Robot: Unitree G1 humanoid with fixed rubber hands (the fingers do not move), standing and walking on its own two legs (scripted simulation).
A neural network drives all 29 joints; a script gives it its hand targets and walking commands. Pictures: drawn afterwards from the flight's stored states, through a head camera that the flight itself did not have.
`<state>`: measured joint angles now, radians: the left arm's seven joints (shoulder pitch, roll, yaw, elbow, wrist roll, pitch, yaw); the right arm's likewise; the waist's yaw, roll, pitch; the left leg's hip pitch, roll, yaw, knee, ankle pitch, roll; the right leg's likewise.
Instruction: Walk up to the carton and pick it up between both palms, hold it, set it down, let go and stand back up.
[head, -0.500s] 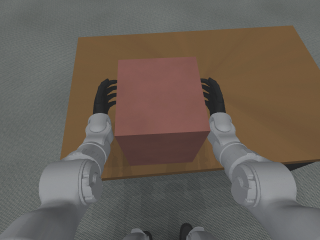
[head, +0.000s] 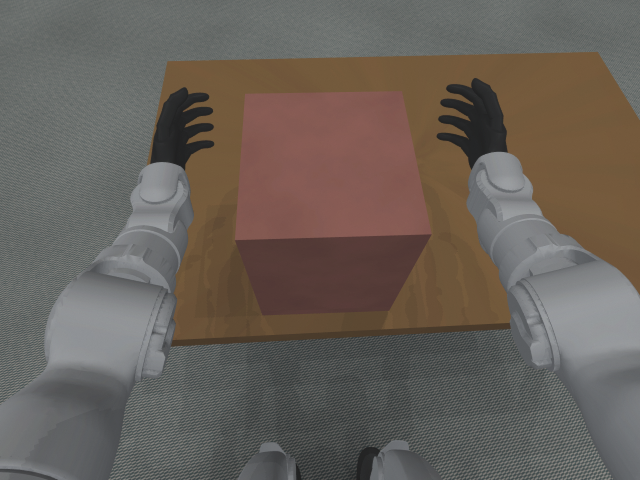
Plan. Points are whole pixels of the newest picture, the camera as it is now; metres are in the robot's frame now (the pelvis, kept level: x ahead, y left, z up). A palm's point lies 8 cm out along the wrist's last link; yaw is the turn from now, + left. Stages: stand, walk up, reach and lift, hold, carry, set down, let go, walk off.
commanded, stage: set down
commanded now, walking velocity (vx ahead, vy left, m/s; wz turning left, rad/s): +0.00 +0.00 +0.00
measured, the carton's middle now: (325, 214) +0.46 +0.02 -0.02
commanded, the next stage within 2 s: none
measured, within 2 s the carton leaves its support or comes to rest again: neither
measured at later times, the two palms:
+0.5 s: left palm (129, 100) +0.47 +0.22 +0.17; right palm (527, 85) +0.50 -0.18 +0.18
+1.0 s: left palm (127, 192) +0.40 +0.23 +0.11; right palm (506, 182) +0.42 -0.17 +0.11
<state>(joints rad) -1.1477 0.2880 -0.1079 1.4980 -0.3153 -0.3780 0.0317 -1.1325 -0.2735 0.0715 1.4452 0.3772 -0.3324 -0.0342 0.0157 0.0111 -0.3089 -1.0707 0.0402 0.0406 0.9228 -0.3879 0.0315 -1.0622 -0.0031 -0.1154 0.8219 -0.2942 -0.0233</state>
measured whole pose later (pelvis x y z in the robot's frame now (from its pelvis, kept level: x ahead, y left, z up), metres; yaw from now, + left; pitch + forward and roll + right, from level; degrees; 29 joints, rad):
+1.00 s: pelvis +0.02 -0.01 +0.06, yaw +2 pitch +10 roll -2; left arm -0.68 0.27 0.10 1.09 -0.15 -0.22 -0.03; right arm -0.68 -0.19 0.07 1.06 0.32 -0.23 -0.11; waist 0.01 0.00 -0.10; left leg -0.43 0.03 0.04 0.51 -0.26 0.01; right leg -0.41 0.02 -0.11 0.40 -0.17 -0.03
